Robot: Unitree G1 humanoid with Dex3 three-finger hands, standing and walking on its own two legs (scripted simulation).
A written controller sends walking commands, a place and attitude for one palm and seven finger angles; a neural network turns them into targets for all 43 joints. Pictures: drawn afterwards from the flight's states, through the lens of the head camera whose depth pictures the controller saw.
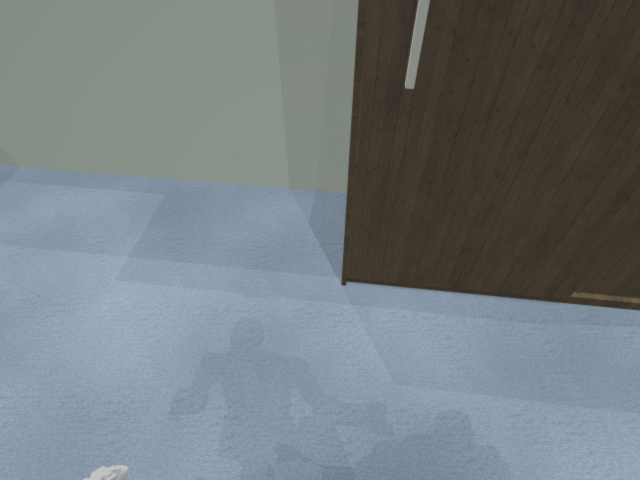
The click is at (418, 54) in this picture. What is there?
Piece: wardrobe's sliding door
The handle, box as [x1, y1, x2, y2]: [405, 0, 429, 88]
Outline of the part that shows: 429,0 418,1 405,81 405,88 413,88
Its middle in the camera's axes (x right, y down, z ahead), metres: +0.20 -0.45 +0.76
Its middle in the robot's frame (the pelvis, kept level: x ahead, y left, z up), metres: +0.90 -0.15 +0.22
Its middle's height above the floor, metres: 0.99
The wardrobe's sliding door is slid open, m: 0.00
